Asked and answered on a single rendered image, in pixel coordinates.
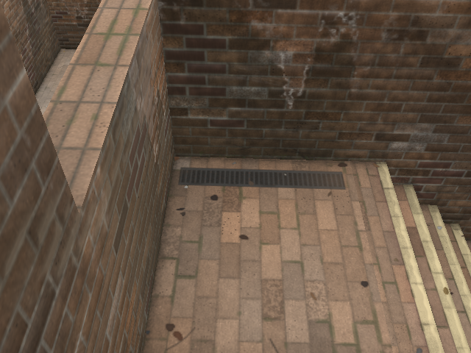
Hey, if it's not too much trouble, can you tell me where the stairs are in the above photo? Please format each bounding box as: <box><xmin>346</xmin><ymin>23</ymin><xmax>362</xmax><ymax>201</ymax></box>
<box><xmin>393</xmin><ymin>184</ymin><xmax>471</xmax><ymax>353</ymax></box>

